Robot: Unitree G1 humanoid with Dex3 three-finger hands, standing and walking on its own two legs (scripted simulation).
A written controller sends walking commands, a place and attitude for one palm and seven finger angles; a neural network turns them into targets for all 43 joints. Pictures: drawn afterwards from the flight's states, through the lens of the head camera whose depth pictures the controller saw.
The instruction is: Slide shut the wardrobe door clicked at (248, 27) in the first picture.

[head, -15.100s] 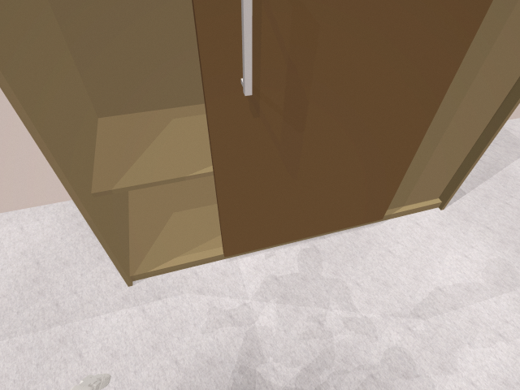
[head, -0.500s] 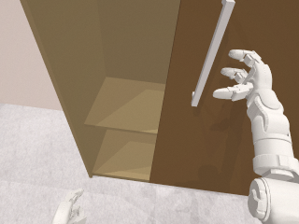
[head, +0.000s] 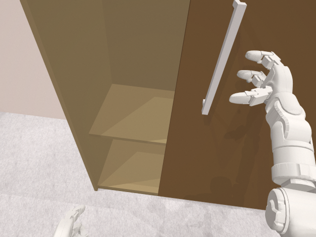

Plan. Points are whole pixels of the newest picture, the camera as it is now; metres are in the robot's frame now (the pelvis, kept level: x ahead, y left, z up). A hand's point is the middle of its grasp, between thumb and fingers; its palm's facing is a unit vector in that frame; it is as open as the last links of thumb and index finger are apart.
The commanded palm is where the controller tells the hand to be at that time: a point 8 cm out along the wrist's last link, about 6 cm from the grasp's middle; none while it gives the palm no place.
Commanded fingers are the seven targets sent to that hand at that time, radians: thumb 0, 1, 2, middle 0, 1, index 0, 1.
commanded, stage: move the hooked fingers beside the handle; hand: right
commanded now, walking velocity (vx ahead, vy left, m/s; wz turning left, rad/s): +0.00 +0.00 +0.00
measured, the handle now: (218, 66) +0.50 -0.10 +0.22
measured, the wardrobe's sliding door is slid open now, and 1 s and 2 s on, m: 0.39 0.39 0.39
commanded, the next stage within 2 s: none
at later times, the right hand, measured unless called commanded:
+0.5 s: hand (243, 90) +0.42 -0.16 +0.21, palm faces +0.04 +1.00 +0.00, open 14.0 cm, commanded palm +0.40 -0.21 +0.22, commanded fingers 0.00 0.50 -0.30 0.30 1.20 0.30 1.20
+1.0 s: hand (250, 80) +0.42 -0.16 +0.24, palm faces +0.06 +1.00 +0.00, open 14.0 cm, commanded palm +0.39 -0.21 +0.22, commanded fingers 0.00 0.50 -0.30 0.30 1.20 0.30 1.20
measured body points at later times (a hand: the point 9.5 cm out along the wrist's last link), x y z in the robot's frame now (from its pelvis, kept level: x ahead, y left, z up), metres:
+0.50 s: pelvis +0.01 +0.00 +0.00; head +0.00 +0.02 +0.45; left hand +0.15 +0.25 -0.11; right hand +0.41 -0.21 +0.21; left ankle -0.04 +0.09 -0.74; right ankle +0.03 -0.10 -0.74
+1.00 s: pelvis +0.00 +0.00 +0.00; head -0.02 +0.02 +0.45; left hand +0.14 +0.25 -0.10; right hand +0.41 -0.21 +0.24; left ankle -0.04 +0.09 -0.74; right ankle +0.03 -0.10 -0.74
